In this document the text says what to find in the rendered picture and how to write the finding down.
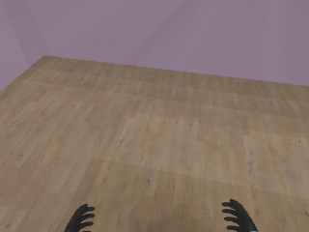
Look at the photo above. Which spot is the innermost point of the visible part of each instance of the robot left hand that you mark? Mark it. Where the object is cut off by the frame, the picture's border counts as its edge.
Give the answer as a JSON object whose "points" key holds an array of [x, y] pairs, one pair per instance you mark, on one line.
{"points": [[75, 222]]}

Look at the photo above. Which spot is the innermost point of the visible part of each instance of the robot right hand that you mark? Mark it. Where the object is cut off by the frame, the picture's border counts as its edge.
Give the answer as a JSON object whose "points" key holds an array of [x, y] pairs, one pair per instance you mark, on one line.
{"points": [[242, 218]]}

